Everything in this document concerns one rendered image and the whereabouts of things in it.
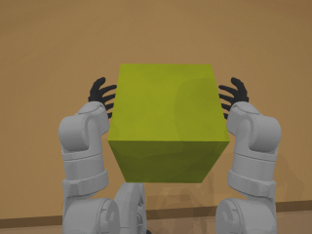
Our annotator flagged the left robot forearm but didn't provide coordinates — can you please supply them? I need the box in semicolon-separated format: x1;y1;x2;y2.
58;101;110;234

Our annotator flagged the right robot forearm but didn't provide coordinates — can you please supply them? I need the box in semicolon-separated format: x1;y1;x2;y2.
226;101;282;230

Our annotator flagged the robot left upper arm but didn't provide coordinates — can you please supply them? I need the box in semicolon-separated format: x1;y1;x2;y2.
62;197;121;234

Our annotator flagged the right robot hand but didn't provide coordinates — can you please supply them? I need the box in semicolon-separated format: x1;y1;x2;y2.
218;77;249;120

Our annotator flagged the robot right upper arm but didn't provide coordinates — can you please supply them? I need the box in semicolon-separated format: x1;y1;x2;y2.
215;197;277;234

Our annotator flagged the left robot hand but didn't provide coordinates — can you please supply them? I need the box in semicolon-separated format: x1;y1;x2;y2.
88;77;117;119

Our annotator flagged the robot left thigh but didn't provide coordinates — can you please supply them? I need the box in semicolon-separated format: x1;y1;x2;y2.
114;182;145;234

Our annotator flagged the left robot shin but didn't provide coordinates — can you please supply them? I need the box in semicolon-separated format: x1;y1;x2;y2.
136;204;147;234

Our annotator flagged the carton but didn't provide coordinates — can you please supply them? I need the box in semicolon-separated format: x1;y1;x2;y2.
107;63;230;183

